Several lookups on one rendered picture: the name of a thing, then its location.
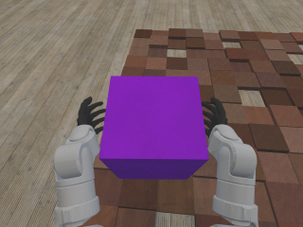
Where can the carton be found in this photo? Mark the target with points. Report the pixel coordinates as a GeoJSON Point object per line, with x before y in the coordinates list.
{"type": "Point", "coordinates": [153, 128]}

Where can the robot left forearm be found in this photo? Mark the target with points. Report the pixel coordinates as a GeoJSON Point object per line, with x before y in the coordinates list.
{"type": "Point", "coordinates": [74, 178]}

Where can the robot left hand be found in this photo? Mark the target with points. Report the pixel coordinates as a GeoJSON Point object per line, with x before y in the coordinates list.
{"type": "Point", "coordinates": [86, 117]}

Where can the robot right hand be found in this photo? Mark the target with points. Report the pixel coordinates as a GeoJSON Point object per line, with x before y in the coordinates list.
{"type": "Point", "coordinates": [217, 117]}

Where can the robot right forearm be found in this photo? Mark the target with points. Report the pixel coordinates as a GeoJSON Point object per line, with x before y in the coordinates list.
{"type": "Point", "coordinates": [236, 174]}

